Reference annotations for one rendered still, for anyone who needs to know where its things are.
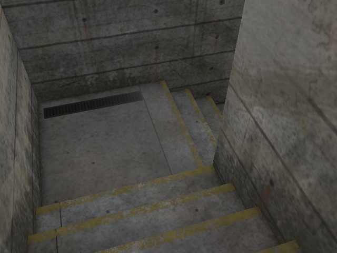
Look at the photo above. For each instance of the stairs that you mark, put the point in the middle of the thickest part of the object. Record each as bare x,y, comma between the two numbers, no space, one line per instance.
202,118
187,212

